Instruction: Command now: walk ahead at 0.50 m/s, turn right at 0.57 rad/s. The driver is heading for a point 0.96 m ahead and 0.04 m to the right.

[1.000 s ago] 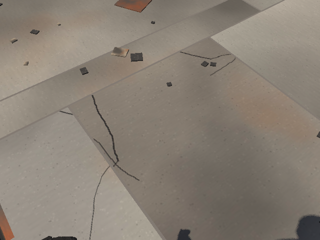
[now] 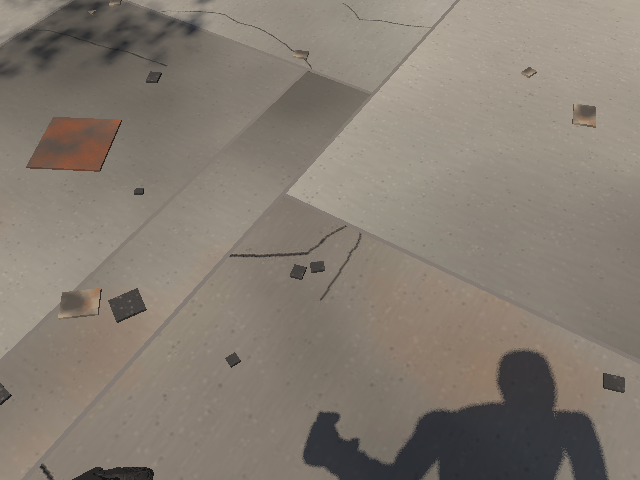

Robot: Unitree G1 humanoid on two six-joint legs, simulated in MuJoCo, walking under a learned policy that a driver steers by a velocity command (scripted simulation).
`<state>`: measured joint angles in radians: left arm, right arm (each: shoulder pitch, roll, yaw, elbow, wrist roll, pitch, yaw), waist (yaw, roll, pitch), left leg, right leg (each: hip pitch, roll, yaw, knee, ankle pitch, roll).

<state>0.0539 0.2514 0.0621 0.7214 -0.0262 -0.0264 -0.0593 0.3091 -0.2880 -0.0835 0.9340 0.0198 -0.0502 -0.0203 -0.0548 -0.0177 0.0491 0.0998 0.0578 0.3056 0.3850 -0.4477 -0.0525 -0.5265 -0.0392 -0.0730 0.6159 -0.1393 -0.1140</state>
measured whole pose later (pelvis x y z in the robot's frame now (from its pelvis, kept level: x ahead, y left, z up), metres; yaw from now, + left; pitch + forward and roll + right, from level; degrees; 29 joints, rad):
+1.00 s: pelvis +0.56 -0.08 +0.01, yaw -15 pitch +3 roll +2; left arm 0.03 0.25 0.03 0.68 -0.01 -0.08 -0.03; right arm 0.40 -0.28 -0.05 0.90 0.02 -0.06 0.01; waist -0.10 -0.02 0.02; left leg 0.04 -0.03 0.01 0.26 -0.35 0.01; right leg -0.54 -0.05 0.02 0.50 -0.02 -0.03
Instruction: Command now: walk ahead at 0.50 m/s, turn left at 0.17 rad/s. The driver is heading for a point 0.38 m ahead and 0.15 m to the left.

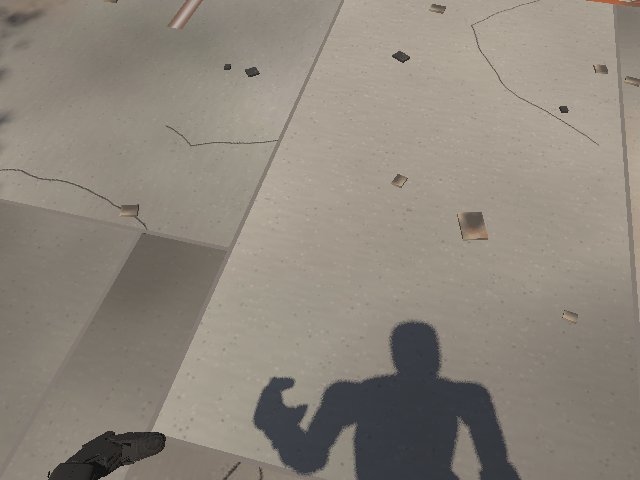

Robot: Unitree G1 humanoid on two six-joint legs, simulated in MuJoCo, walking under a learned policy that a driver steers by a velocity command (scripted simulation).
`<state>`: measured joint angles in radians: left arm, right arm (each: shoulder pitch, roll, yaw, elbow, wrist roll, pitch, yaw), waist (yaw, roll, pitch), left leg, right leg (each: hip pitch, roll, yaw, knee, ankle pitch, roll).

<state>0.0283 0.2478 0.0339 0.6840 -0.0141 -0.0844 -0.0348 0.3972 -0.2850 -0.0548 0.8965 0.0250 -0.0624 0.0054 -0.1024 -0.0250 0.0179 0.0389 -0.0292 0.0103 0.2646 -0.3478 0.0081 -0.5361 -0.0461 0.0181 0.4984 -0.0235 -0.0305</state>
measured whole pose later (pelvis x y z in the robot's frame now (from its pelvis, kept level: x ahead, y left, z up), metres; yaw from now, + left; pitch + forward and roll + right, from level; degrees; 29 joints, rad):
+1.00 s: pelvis +0.38 +0.05 +0.00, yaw +17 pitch +0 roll +1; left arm 0.18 0.24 0.04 0.94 0.02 0.00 0.03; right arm 0.14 -0.22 -0.03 0.85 -0.02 -0.01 -0.01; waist 0.00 0.01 0.01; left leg -0.28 -0.04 0.03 0.48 -0.19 0.03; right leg -0.28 -0.06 0.02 0.54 -0.26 0.04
